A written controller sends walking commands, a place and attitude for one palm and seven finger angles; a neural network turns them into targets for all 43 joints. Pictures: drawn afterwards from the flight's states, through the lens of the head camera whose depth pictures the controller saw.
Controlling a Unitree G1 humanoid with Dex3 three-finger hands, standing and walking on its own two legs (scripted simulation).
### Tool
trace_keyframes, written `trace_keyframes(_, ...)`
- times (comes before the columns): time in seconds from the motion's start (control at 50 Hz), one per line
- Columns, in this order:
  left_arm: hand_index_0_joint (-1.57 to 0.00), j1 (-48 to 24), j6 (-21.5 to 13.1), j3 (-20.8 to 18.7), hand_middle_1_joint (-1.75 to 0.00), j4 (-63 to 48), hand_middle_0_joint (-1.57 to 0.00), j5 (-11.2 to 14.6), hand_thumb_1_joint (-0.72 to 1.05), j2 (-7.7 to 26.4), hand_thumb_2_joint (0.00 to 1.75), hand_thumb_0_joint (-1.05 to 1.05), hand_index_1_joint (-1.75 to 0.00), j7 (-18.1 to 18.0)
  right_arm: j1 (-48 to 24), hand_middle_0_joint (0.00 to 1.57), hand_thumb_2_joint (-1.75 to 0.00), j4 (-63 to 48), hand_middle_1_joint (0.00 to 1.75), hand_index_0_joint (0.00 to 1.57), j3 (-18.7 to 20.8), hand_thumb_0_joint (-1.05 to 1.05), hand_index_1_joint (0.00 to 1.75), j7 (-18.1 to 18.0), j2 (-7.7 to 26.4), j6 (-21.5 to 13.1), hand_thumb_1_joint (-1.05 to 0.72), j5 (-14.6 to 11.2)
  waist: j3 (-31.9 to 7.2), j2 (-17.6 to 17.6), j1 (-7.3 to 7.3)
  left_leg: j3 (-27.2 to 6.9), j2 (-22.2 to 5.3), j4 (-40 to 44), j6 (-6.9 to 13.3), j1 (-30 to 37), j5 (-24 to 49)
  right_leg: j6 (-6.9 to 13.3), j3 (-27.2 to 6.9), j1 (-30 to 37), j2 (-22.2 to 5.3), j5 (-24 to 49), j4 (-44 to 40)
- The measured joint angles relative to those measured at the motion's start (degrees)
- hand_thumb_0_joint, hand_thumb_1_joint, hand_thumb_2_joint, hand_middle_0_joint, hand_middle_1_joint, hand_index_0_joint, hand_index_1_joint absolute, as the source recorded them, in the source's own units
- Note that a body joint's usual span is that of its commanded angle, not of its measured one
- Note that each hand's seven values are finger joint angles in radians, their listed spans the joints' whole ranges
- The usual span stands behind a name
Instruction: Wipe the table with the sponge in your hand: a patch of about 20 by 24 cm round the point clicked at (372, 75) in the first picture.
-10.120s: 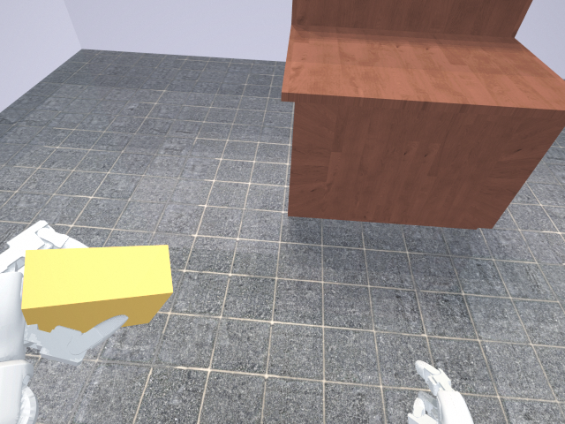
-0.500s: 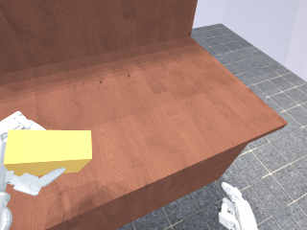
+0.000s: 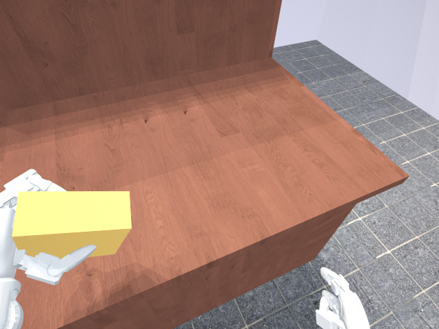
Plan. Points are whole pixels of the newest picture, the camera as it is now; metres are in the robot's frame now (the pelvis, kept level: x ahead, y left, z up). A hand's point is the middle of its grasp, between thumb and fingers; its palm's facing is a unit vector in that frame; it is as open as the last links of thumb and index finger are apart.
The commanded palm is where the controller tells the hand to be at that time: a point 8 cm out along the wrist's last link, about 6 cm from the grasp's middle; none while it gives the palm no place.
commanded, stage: come to a stop and stand still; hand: left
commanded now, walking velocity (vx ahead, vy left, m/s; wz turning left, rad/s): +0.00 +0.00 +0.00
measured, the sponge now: (91, 227) +0.23 +0.20 +0.13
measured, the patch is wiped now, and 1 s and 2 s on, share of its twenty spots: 0.00 0.00 0.00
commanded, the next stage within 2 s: look again from close up in 1.00 s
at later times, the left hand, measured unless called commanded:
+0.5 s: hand (26, 222) +0.22 +0.29 +0.14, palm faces +0.36 -0.84 -0.41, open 9.6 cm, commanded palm +0.16 +0.31 +0.17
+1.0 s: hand (29, 216) +0.22 +0.28 +0.16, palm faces +0.39 -0.85 -0.36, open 9.6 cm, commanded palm +0.17 +0.31 +0.17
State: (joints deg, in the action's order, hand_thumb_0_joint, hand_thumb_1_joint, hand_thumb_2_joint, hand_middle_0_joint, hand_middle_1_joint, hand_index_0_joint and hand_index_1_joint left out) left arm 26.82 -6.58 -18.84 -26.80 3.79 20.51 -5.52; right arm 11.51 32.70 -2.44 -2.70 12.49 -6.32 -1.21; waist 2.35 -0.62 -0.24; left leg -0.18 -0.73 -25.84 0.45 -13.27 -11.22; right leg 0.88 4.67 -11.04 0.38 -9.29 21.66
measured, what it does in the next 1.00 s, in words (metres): stands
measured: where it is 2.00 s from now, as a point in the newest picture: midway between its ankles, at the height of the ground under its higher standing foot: outside the picture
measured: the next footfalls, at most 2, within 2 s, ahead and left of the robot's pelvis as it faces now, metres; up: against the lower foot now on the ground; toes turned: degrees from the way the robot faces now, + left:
none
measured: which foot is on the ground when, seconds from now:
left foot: down 0.00-1.00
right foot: down 0.00-1.00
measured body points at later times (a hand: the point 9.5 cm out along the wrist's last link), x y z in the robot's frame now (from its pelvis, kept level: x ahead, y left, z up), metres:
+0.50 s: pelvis +0.01 +0.03 +0.00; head +0.04 +0.06 +0.44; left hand +0.20 +0.33 +0.16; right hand +0.17 -0.18 -0.08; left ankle +0.03 +0.11 -0.74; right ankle +0.03 -0.11 -0.74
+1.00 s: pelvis +0.01 +0.03 +0.00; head +0.04 +0.06 +0.45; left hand +0.20 +0.32 +0.18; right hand +0.20 -0.19 -0.07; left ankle +0.03 +0.11 -0.74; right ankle +0.03 -0.11 -0.74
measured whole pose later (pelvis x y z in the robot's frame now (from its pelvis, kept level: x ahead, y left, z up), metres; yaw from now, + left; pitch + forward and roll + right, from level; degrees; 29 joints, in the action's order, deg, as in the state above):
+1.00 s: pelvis +0.01 +0.03 +0.00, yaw +1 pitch -1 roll -2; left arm 24.4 -12.9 -20.2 -28.2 2.3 20.9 -5.8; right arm 11.2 32.8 -1.9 -1.6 11.3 -8.0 0.0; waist 4.3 2.2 -1.9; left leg -0.2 1.6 -26.8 2.5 -13.5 -12.5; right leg -1.3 4.2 -10.7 -1.6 -10.5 22.1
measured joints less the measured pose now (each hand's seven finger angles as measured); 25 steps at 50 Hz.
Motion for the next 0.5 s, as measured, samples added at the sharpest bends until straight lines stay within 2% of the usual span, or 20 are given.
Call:
trace_keyframes(0.1,-0.80,0.8,0.2,0.0,-1.34,0.2,-0.80,0.0,-0.46,0.1,1.01,0.00,-1.33,0.0,0.7,0.20,-0.90,0.3,0.30,0.20,0.0,0.02,0.30,0.0,0.0,0.1,-0.90,0.0,-0.1,0.3,0.29,0.1,0.1,-0.2,0.2,-0.2,0.0,-0.2,-0.1,-0.1,-0.1,0.1,0.0)
trace_keyframes(0.12,-0.80,-1.9,0.2,-0.5,-1.34,0.8,-0.80,-2.1,-0.46,2.1,1.01,0.00,-1.33,1.4,1.6,0.20,-0.90,0.1,0.30,0.20,0.7,0.02,0.30,-0.2,-0.1,-0.6,-0.90,0.6,0.2,0.4,-0.85,-0.1,-0.1,-1.0,0.2,-0.9,-0.2,-0.3,0.1,-0.4,0.1,0.2,0.2)
trace_keyframes(0.14,-0.80,-6.1,-1.7,-1.5,-1.34,3.2,-0.80,-3.2,-0.46,4.9,1.01,0.00,-1.33,2.4,2.2,0.20,-0.90,0.5,0.30,0.20,1.0,0.02,0.30,-0.4,-0.3,-1.4,-0.90,0.9,0.4,0.8,-1.89,-0.4,-0.2,-1.8,0.2,-1.8,-0.2,-0.2,0.4,-1.1,0.1,0.2,0.7)
trace_keyframes(0.18,-0.80,-11.5,-4.6,-4.4,-1.34,7.5,-0.80,-2.4,-0.46,7.6,1.01,0.00,-1.33,1.8,2.0,0.20,-0.90,1.7,0.30,0.20,0.7,0.02,0.30,0.1,-0.5,-1.7,-0.90,1.2,1.0,1.8,-2.65,-0.4,-0.3,-2.4,0.0,-2.6,-0.2,0.0,0.4,-1.9,0.2,0.2,1.2)
trace_keyframes(0.24,-0.80,-11.9,-6.1,-6.6,-1.34,8.7,-0.80,-0.7,-0.46,5.2,1.01,0.00,-1.33,0.1,2.0,0.20,-0.90,1.8,0.30,0.20,0.8,0.02,0.30,1.4,-0.1,-2.7,-0.90,1.0,1.3,1.9,-1.93,0.7,0.2,-2.1,0.6,-2.1,-0.2,-0.4,-0.7,-2.2,-0.4,0.2,1.8)
trace_keyframes(0.3,-0.80,-6.9,-7.3,-3.4,-1.34,5.3,-0.80,-0.7,-0.46,1.1,1.01,0.00,-1.33,-0.3,2.8,0.20,-0.90,1.6,0.30,0.20,1.3,0.02,0.30,2.1,0.6,-3.8,-0.90,0.8,0.8,1.3,-1.13,1.6,1.3,-1.6,1.7,-1.6,-0.4,-1.2,-1.7,-2.4,-1.4,-0.7,2.7)
trace_keyframes(0.34,-0.80,-3.5,-8.2,-0.3,-1.34,3.4,-0.80,-1.4,-0.46,-0.4,1.01,0.00,-1.33,0.2,3.2,0.20,-0.90,1.7,0.30,0.20,1.4,0.02,0.30,2.1,0.4,-4.0,-0.90,0.6,0.6,1.4,-0.81,1.9,2.1,-1.4,2.2,-1.4,-0.5,-1.6,-2.2,-2.6,-2.0,-1.3,3.4)
trace_keyframes(0.4,-0.80,-1.1,-9.0,1.6,-1.34,2.6,-0.80,-2.4,-0.46,0.3,1.01,0.00,-1.33,1.2,3.4,0.20,-0.90,2.2,0.30,0.20,1.0,0.02,0.30,1.8,-0.9,-4.2,-0.90,0.6,1.0,2.4,-0.91,1.6,2.8,-1.4,2.6,-1.2,-0.7,-2.3,-2.1,-2.5,-2.6,-1.7,3.9)
trace_keyframes(0.5,-0.80,-3.9,-9.0,-2.2,-1.34,3.4,-0.80,-2.5,-0.46,3.4,1.01,0.00,-1.33,1.0,2.6,0.20,-0.90,2.4,0.30,0.20,-0.2,0.02,0.30,1.5,-3.0,-4.6,-0.90,1.0,2.4,4.4,-1.90,0.5,2.9,-1.8,2.5,-1.3,-1.2,-2.3,-1.1,-1.8,-2.7,-2.2,3.6)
